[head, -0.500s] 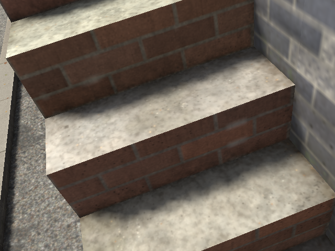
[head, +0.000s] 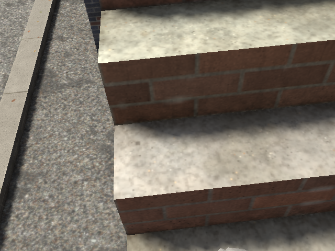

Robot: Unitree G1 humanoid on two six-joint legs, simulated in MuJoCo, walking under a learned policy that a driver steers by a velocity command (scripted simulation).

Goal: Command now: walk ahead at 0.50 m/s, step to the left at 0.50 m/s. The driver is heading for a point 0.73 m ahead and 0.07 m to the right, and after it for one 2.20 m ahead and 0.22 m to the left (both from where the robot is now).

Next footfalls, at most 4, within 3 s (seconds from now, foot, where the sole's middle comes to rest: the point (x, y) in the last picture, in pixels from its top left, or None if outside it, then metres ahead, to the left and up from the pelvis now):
0.38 right None -0.02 -0.02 -0.62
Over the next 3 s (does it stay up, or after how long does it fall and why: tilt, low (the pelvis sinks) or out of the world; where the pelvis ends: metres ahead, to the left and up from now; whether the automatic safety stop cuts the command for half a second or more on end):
falls after 1.26 s (out of the world)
